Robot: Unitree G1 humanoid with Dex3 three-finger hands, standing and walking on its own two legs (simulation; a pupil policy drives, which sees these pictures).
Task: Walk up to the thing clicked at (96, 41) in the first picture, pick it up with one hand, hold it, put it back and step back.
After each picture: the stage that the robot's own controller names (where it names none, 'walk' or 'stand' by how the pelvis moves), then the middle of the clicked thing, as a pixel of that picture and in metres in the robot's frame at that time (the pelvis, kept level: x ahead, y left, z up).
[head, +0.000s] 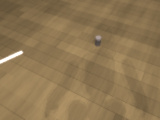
stand; (98, 41) +1.39 -0.17 -0.72
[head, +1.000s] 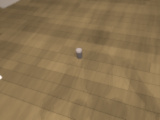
walk; (79, 53) +1.26 +0.16 -0.70
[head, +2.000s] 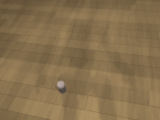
walk; (61, 87) +0.74 +0.28 -0.71
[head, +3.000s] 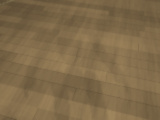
walk; out of the picture +0.43 +0.17 -0.69
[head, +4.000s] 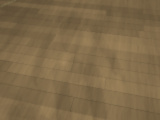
stand; out of the picture +0.31 +0.20 -0.72
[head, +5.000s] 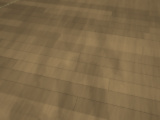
stand; out of the picture +0.32 +0.18 -0.72
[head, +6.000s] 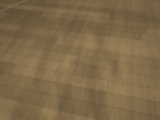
stand; out of the picture +0.31 +0.19 -0.73
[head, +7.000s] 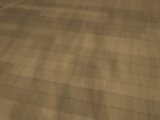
stand; out of the picture +0.31 +0.19 -0.73
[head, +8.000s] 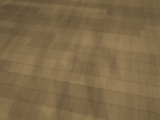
go down; out of the picture +0.30 +0.19 -0.72
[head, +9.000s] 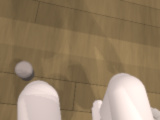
go down; (25, 71) +0.40 +0.21 -0.31
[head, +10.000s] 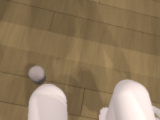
approach; (38, 75) +0.40 +0.20 -0.32
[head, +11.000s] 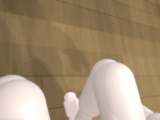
close in; out of the picture +0.40 +0.24 -0.23
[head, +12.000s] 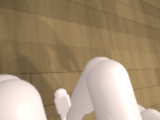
close; out of the picture +0.39 +0.25 -0.23
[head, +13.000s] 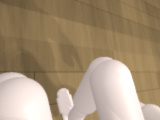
lift; out of the picture +0.38 +0.24 -0.23
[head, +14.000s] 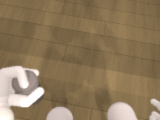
lift; (29, 88) +0.32 +0.19 -0.02
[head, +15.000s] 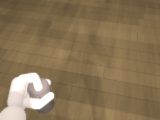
hold; (41, 96) +0.31 +0.16 +0.00
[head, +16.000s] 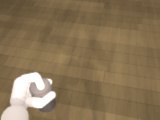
hold; (43, 95) +0.32 +0.16 +0.00
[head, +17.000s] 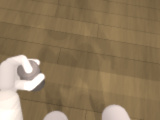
crouch; (32, 76) +0.38 +0.18 -0.07
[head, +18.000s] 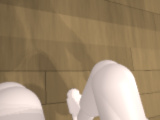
lower; out of the picture +0.42 +0.23 -0.22
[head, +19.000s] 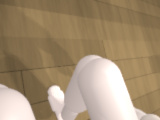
lower; out of the picture +0.43 +0.26 -0.23
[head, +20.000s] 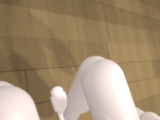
lower; out of the picture +0.43 +0.26 -0.23
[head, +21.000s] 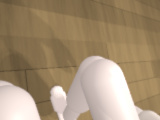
lower; out of the picture +0.42 +0.25 -0.23
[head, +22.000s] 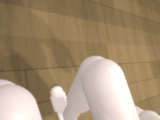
lower; out of the picture +0.42 +0.25 -0.23
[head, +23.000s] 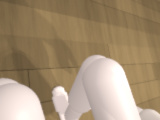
withdraw; out of the picture +0.41 +0.23 -0.23
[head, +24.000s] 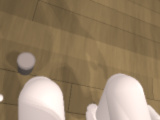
walk; (25, 64) +0.42 +0.20 -0.27
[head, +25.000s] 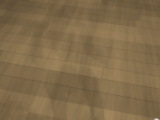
stand; out of the picture +0.36 +0.15 -0.63
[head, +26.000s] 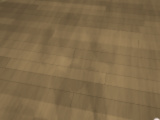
stand; out of the picture +0.35 +0.17 -0.67
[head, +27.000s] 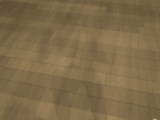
stand; out of the picture +0.35 +0.16 -0.67
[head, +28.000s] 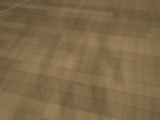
stand; out of the picture +0.37 +0.16 -0.72
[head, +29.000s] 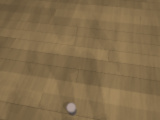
walk; (71, 109) +0.44 +0.14 -0.71
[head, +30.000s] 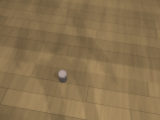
walk; (62, 76) +0.70 +0.15 -0.69
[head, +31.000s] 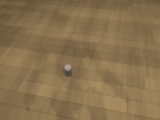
stand; (68, 70) +0.98 +0.19 -0.70
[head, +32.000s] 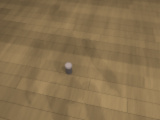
stand; (68, 68) +0.97 +0.15 -0.72
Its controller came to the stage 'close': yes
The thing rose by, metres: 0.71
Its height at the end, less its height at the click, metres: +0.00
